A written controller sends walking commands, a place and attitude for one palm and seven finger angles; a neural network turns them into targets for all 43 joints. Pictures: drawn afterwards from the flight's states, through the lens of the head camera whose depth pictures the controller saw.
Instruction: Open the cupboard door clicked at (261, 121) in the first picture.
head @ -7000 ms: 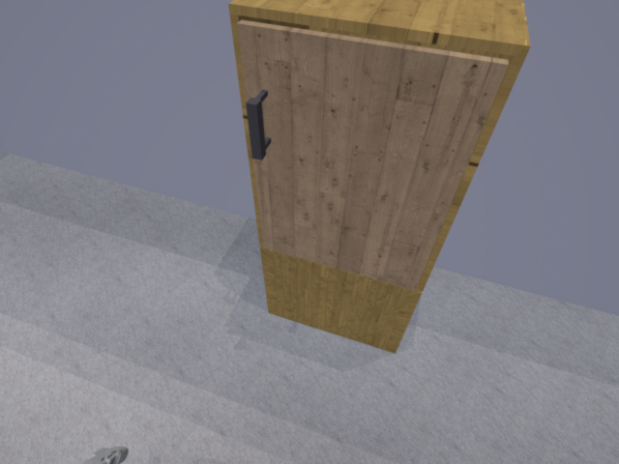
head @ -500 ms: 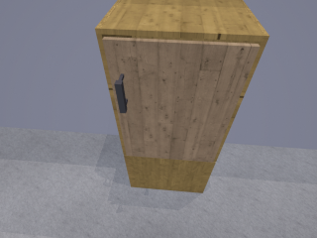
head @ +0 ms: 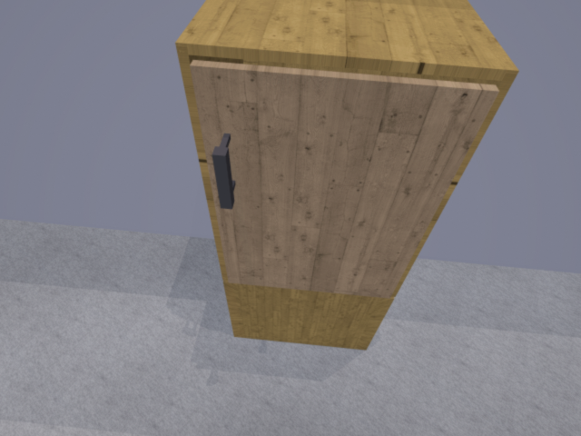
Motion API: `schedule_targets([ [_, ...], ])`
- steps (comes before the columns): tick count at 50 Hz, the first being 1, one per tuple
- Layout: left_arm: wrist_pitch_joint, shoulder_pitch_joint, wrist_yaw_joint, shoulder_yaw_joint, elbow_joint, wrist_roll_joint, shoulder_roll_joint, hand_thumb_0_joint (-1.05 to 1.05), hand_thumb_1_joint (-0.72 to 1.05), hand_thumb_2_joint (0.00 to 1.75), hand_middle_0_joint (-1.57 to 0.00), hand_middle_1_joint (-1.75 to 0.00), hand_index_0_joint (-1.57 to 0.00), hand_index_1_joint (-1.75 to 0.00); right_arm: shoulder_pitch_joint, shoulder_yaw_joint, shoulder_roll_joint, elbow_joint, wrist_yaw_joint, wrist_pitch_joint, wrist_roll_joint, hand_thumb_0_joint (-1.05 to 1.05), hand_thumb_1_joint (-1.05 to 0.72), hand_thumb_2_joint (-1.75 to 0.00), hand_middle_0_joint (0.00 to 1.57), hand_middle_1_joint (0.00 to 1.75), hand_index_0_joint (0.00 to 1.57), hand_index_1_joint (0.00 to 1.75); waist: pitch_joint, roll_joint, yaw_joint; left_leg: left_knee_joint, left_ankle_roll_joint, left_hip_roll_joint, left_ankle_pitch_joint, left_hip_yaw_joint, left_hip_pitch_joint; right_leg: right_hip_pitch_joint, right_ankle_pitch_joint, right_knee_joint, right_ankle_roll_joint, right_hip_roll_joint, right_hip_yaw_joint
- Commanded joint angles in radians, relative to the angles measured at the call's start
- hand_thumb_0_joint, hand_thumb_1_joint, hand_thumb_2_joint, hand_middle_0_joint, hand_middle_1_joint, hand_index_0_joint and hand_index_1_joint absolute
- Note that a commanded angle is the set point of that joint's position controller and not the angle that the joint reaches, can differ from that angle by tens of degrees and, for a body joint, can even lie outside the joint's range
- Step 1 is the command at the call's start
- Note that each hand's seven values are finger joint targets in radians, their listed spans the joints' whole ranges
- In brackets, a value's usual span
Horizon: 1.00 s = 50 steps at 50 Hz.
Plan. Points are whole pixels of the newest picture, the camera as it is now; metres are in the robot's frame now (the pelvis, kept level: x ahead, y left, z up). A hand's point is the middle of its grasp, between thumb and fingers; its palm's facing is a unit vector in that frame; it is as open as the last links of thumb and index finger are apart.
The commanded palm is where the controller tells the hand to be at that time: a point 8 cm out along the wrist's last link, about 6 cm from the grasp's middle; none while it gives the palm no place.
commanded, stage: come to a stop and stand still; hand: left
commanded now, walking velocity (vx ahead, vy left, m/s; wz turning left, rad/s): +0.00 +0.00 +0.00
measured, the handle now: (226, 171) +0.51 +0.15 +0.07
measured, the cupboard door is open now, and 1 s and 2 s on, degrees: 0 0 0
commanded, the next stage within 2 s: look again from close up in 0.18 s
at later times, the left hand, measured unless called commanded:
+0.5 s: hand out of the picture +0.01 +0.18 -0.18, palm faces +0.01 -0.98 -0.19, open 7.4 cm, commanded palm none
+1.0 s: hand (156, 425) +0.15 +0.19 -0.06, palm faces +0.27 -0.94 -0.18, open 7.4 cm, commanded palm +0.10 +0.22 -0.06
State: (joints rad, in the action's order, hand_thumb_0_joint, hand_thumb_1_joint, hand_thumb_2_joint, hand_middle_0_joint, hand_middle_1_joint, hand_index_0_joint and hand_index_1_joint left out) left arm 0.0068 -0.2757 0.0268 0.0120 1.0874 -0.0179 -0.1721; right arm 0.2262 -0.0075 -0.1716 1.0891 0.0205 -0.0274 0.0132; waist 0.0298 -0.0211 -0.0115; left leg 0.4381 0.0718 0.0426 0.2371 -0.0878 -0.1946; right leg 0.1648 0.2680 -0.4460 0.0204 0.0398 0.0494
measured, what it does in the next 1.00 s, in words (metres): stands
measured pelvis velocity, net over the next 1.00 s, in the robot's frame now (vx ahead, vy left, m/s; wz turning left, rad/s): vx -0.01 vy -0.01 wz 0.03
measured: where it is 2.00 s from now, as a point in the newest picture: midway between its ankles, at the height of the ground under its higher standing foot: outside the picture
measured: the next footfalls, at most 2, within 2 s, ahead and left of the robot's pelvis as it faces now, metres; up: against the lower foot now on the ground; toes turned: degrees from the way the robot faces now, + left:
none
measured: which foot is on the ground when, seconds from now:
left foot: down 0.00-1.00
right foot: down 0.00-1.00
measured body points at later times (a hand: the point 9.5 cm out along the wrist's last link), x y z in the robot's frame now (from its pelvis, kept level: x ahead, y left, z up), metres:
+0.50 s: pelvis +0.00 +0.00 +0.00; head +0.02 +0.01 +0.45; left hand +0.01 +0.23 -0.16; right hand +0.02 -0.23 -0.15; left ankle +0.00 +0.07 -0.74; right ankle -0.02 -0.13 -0.74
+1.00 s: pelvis -0.01 -0.01 -0.01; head -0.01 -0.02 +0.44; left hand +0.13 +0.24 -0.04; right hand +0.07 -0.25 -0.14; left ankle +0.00 +0.07 -0.74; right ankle -0.02 -0.13 -0.74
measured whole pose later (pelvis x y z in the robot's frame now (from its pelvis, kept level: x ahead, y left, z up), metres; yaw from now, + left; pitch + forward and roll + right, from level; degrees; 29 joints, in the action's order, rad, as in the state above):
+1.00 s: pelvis -0.01 -0.01 -0.01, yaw +2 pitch +0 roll +1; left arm 0.04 -0.44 0.11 -0.04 0.24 0.15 -0.20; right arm 0.33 -0.01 -0.21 0.88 0.06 -0.22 -0.04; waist -0.01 0.01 0.01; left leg 0.50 0.05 0.05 0.25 -0.06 -0.25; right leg 0.23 0.32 -0.56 0.01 0.06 0.07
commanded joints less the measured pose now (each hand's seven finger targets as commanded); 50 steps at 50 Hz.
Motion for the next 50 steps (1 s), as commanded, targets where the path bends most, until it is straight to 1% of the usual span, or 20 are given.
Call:
schedule_targets([
  [1,0.017,-0.052,0.011,-0.021,-0.030,0.000,-0.107,0.00,0.90,0.90,-0.20,-0.30,-0.20,-0.30,0.043,0.019,-0.124,-0.026,0.009,-0.018,-0.001,0.00,-0.90,-0.90,0.20,0.30,0.20,0.30,0.003,0.033,0.007,-0.095,-0.019,-0.155,-0.208,0.144,0.015,0.013,-0.152,0.056,-0.046,0.074,-0.077],
  [7,0.016,-0.050,0.011,-0.021,-0.026,0.001,-0.110,0.00,0.90,0.90,-0.20,-0.30,-0.20,-0.30,0.040,0.019,-0.128,-0.017,0.011,-0.020,-0.001,0.00,-0.90,-0.90,0.20,0.30,0.20,0.30,-0.019,0.027,0.005,-0.094,-0.020,-0.157,-0.264,0.143,0.042,-0.003,-0.176,0.053,-0.044,0.076,-0.076],
  [10,0.015,-0.046,0.012,-0.023,-0.023,-0.001,-0.112,0.00,0.90,0.90,-0.20,-0.30,-0.20,-0.30,0.039,0.020,-0.124,-0.014,0.011,-0.019,-0.002,0.00,-0.90,-0.90,0.20,0.30,0.20,0.30,-0.006,0.023,0.002,-0.095,-0.018,-0.159,-0.277,0.141,0.044,-0.004,-0.181,0.056,-0.043,0.075,-0.074],
  [14,0.011,-0.045,0.011,-0.020,-0.020,0.001,-0.107,0.00,0.90,0.90,-0.20,-0.30,-0.20,-0.30,0.041,0.016,-0.122,-0.007,0.010,-0.017,-0.002,0.00,-0.90,-0.90,0.20,0.30,0.20,0.30,0.015,0.023,0.002,-0.122,-0.021,-0.159,-0.196,0.148,0.022,0.002,-0.127,0.069,-0.043,0.076,-0.073],
  [19,0.010,-0.047,0.010,-0.020,-0.014,0.002,-0.101,0.00,0.90,0.90,-0.20,-0.30,-0.20,-0.30,0.044,0.016,-0.119,-0.002,0.010,-0.016,-0.001,0.00,-0.90,-0.90,0.20,0.30,0.20,0.30,0.024,0.023,0.001,-0.135,-0.021,-0.158,-0.169,0.151,0.021,0.006,-0.117,0.076,-0.044,0.076,-0.076],
  [21,0.011,-0.047,0.011,-0.021,-0.016,0.001,-0.108,0.00,0.90,0.90,-0.20,-0.30,-0.20,-0.30,0.052,0.015,-0.118,0.002,0.010,-0.017,-0.002,0.00,-0.90,-0.90,0.20,0.30,0.20,0.30,0.005,0.023,0.002,-0.123,-0.021,-0.157,-0.214,0.145,0.033,-0.010,-0.146,0.071,-0.045,0.078,-0.075],
  [25,0.014,-0.055,0.011,-0.020,-0.012,0.000,-0.105,0.00,0.90,0.90,-0.20,-0.30,-0.20,-0.30,0.054,0.017,-0.111,0.007,0.010,-0.017,-0.003,0.00,-0.90,-0.90,0.20,0.30,0.20,0.30,-0.001,0.010,0.000,-0.121,-0.020,-0.157,-0.204,0.142,0.041,-0.011,-0.151,0.079,-0.045,0.081,-0.077],
  [29,0.012,-0.056,0.011,-0.019,-0.008,0.002,-0.094,0.00,0.90,0.90,-0.20,-0.30,-0.20,-0.30,0.065,0.016,-0.107,0.013,0.010,-0.015,-0.002,0.00,-0.90,-0.90,0.20,0.30,0.20,0.30,0.024,0.013,0.004,-0.140,-0.024,-0.157,-0.149,0.146,0.025,0.007,-0.111,0.085,-0.047,0.076,-0.081],
  [31,0.013,-0.064,0.012,-0.019,-0.006,0.002,-0.096,0.00,0.90,0.90,-0.20,-0.30,-0.20,-0.30,0.064,0.015,-0.104,0.016,0.011,-0.016,-0.003,0.00,-0.90,-0.90,0.20,0.30,0.20,0.30,0.010,0.022,0.002,-0.128,-0.022,-0.155,-0.190,0.142,0.036,-0.005,-0.140,0.083,-0.047,0.077,-0.083],
  [39,0.013,-0.075,0.011,-0.016,0.003,0.002,-0.080,0.00,0.90,0.90,-0.20,-0.30,-0.20,-0.30,0.075,0.014,-0.092,0.021,0.011,-0.012,-0.003,0.00,-0.90,-0.90,0.20,0.30,0.20,0.30,0.043,0.017,0.004,-0.143,-0.026,-0.154,-0.120,0.140,0.021,0.020,-0.100,0.096,-0.049,0.076,-0.085],
  [41,0.014,-0.077,0.012,-0.016,0.003,0.001,-0.081,0.00,0.90,0.90,-0.20,-0.30,-0.20,-0.30,0.080,0.013,-0.091,0.021,0.012,-0.013,-0.003,0.00,-0.90,-0.90,0.20,0.30,0.20,0.30,0.037,0.019,0.003,-0.139,-0.025,-0.156,-0.142,0.139,0.021,0.014,-0.115,0.092,-0.050,0.074,-0.086],
  [42,0.036,-0.125,0.051,-0.006,0.027,-0.013,-0.082,0.00,0.90,0.90,-0.20,-0.30,-0.20,-0.30,0.023,0.009,-0.114,-0.044,0.003,-0.018,-0.012,0.00,-0.90,-0.90,0.20,0.30,0.20,0.30,0.046,0.024,-0.010,0.060,-0.053,-0.169,-0.390,0.120,-0.018,0.047,-0.390,0.067,-0.038,0.105,-0.109],
  [43,0.235,0.567,0.043,-0.160,-1.530,0.203,-0.328,0.00,0.88,0.89,-0.20,-0.32,-0.20,-0.32,0.075,0.043,-0.273,-0.396,0.041,-0.151,-0.057,0.00,-0.90,-0.90,0.20,0.30,0.20,0.30,-0.464,0.199,0.109,-0.023,-0.081,-0.064,-0.417,0.143,0.306,-0.017,-0.340,-0.014,-0.042,-0.010,-0.005],
  [44,0.177,0.177,0.078,-0.145,-1.302,0.126,-0.266,0.00,0.85,0.88,-0.20,-0.33,-0.20,-0.33,-0.023,0.000,-0.181,-0.347,0.066,-0.244,-0.056,0.00,-0.90,-0.90,0.20,0.30,0.20,0.30,-0.434,0.311,0.011,-0.059,-0.090,-0.116,-0.517,0.116,0.326,0.046,-0.102,-0.094,-0.064,-0.028,-0.003],
  [45,0.127,0.132,0.122,-0.103,-1.180,0.139,-0.190,0.00,0.83,0.87,-0.21,-0.34,-0.21,-0.34,0.008,0.023,-0.181,-0.287,0.063,-0.266,-0.050,0.00,-0.90,-0.90,0.20,0.30,0.20,0.30,-0.334,0.300,0.031,-0.066,-0.122,-0.108,-0.396,0.118,0.199,0.101,0.011,-0.127,-0.052,-0.026,0.018],
  [46,0.043,-0.136,0.109,0.032,-0.981,0.156,0.052,0.00,0.81,0.86,-0.21,-0.36,-0.21,-0.36,0.033,0.026,-0.132,-0.283,0.048,-0.261,-0.065,0.00,-0.90,-0.90,0.20,0.30,0.20,0.30,-0.174,0.165,0.053,-0.096,-0.109,-0.122,-0.234,0.157,0.111,0.178,0.059,-0.121,-0.044,-0.027,0.037],
  [47,0.075,0.005,0.085,0.051,-1.179,0.202,0.050,0.00,0.78,0.85,-0.21,-0.37,-0.21,-0.37,0.000,0.028,-0.179,-0.377,0.042,-0.268,-0.077,0.00,-0.90,-0.90,0.20,0.30,0.20,0.30,-0.064,0.152,0.051,-0.080,-0.089,-0.107,-0.066,0.165,0.008,0.178,0.039,-0.100,-0.042,-0.019,0.043],
  [48,0.121,0.009,0.069,0.000,-1.188,0.197,-0.012,0.00,0.76,0.84,-0.21,-0.39,-0.21,-0.39,-0.031,0.040,-0.207,-0.403,0.046,-0.287,-0.069,0.00,-0.90,-0.90,0.20,0.30,0.20,0.30,-0.055,0.099,0.059,-0.038,-0.075,-0.092,0.048,0.168,-0.036,0.193,0.031,-0.055,-0.042,-0.022,0.042],
  [49,0.169,0.001,0.052,-0.039,-1.134,0.189,-0.043,0.00,0.74,0.83,-0.21,-0.40,-0.21,-0.40,-0.035,0.043,-0.217,-0.422,0.047,-0.297,-0.053,0.00,-0.90,-0.90,0.20,0.30,0.20,0.30,-0.005,0.011,0.072,0.007,-0.064,-0.071,0.097,0.165,-0.106,0.234,0.054,-0.041,-0.040,-0.026,0.043],
  [50,0.211,-0.055,0.026,-0.079,-1.032,0.184,-0.054,0.00,0.71,0.82,-0.21,-0.42,-0.21,-0.42,-0.025,0.053,-0.222,-0.444,0.041,-0.293,-0.047,0.00,-0.90,-0.90,0.20,0.30,0.20,0.30,0.021,-0.070,0.073,0.064,-0.061,-0.056,0.093,0.154,-0.163,0.284,0.081,-0.054,-0.041,-0.031,0.049],
])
